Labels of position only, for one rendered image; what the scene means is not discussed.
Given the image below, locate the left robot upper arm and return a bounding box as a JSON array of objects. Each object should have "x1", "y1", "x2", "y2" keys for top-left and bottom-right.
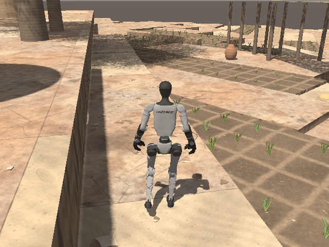
[{"x1": 139, "y1": 103, "x2": 155, "y2": 131}]

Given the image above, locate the robot right forearm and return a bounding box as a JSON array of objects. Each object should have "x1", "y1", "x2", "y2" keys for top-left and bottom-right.
[{"x1": 185, "y1": 125, "x2": 195, "y2": 146}]

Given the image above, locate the right robot foot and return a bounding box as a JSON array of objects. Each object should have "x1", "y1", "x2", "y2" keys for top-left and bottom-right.
[{"x1": 167, "y1": 195, "x2": 174, "y2": 208}]

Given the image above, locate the humanoid robot torso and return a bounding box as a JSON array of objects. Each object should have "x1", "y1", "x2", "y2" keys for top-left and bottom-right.
[{"x1": 153, "y1": 101, "x2": 177, "y2": 154}]

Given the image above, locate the robot right hand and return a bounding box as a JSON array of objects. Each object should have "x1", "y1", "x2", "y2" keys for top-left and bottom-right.
[{"x1": 185, "y1": 144, "x2": 196, "y2": 154}]

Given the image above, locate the right robot upper arm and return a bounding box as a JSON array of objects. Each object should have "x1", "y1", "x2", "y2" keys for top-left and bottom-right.
[{"x1": 176, "y1": 104, "x2": 190, "y2": 132}]

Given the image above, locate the robot left hand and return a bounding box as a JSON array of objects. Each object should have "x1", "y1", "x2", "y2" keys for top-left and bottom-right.
[{"x1": 133, "y1": 140, "x2": 145, "y2": 151}]

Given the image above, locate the robot left forearm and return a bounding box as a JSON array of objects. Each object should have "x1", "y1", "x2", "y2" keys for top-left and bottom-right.
[{"x1": 134, "y1": 124, "x2": 144, "y2": 143}]

